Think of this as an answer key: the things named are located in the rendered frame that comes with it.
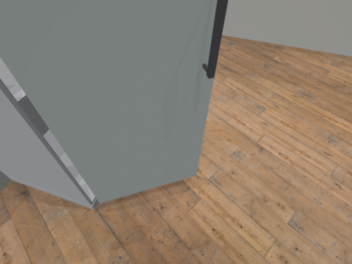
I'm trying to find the fridge door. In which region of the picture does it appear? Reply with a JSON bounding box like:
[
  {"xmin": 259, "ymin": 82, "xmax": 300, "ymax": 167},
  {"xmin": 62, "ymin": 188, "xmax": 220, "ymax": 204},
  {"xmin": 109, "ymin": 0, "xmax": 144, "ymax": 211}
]
[{"xmin": 0, "ymin": 0, "xmax": 217, "ymax": 203}]

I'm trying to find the handle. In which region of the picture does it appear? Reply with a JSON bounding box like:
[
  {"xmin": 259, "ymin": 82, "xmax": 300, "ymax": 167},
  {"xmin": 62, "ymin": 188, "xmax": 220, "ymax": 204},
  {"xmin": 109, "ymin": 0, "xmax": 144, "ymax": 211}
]
[{"xmin": 202, "ymin": 0, "xmax": 228, "ymax": 79}]

